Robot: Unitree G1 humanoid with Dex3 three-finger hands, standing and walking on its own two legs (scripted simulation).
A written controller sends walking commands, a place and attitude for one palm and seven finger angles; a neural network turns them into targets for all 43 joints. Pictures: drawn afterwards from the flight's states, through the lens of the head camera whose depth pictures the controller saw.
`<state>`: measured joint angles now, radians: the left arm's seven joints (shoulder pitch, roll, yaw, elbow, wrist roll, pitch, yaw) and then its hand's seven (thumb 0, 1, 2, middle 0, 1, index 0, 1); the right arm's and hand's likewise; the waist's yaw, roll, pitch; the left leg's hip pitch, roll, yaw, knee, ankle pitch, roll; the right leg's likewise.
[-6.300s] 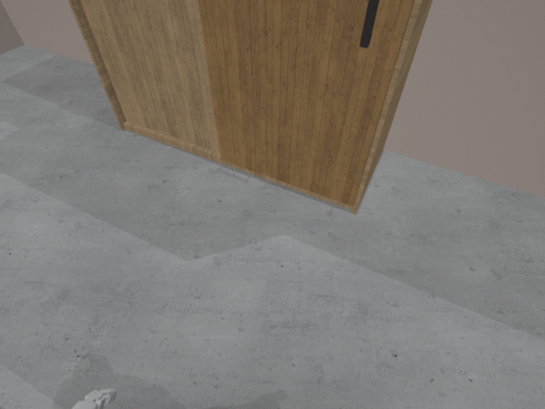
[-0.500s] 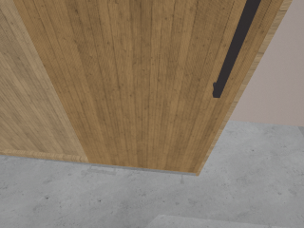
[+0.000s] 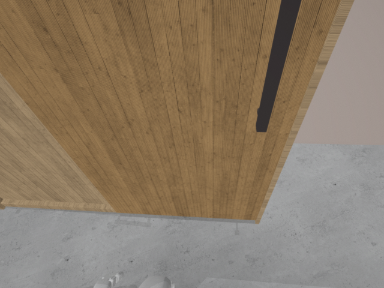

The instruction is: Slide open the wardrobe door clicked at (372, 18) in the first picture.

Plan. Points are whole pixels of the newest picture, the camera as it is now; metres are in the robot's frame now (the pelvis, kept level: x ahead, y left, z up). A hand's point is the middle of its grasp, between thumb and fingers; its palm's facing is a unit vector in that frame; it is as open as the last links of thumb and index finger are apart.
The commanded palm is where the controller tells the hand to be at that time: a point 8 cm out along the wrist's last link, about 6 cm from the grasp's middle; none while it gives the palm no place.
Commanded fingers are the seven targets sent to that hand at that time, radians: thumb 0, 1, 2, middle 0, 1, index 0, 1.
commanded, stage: come to a stop and stand still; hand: right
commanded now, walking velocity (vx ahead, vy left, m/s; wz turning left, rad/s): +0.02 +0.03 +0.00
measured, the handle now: (272, 66) +0.49 -0.16 +0.20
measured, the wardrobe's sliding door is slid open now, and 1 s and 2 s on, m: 0.00 0.00 0.00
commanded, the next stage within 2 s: look again from close up in 1.20 s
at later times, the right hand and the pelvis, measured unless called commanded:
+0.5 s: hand out of the picture +0.07 -0.14 -0.17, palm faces -0.01 +0.96 -0.27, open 7.4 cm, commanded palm none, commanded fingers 0.00 -0.90 -0.90 0.20 0.30 0.20 0.30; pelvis -0.03 +0.04 -0.03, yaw +1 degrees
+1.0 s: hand out of the picture -0.02 -0.13 -0.17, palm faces +0.02 +0.98 -0.19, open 7.4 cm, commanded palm none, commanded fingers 0.00 -0.90 -0.90 0.20 0.30 0.20 0.30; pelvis -0.01 +0.04 +0.00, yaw +1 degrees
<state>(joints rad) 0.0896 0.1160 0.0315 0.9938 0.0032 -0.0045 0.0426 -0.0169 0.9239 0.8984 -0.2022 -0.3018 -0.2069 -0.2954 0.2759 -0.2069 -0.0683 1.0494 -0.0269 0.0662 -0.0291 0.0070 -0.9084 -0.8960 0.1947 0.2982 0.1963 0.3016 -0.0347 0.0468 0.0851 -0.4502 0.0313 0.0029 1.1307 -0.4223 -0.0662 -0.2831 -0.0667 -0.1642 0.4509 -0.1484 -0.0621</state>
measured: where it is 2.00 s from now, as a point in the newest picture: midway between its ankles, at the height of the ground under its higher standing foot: outside the picture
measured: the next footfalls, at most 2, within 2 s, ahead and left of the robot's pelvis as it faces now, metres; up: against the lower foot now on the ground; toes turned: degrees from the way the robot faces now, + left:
left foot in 0.18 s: +0.04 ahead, +0.20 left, +0.00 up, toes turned +2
left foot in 0.48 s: +0.02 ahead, +0.13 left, +0.00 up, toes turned +1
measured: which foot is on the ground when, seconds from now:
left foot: up 0.00-0.16, down 0.18-0.34, up 0.36-0.46, down 0.48-1.00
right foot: down 0.00-0.48, up 0.50-0.70, down 0.72-1.00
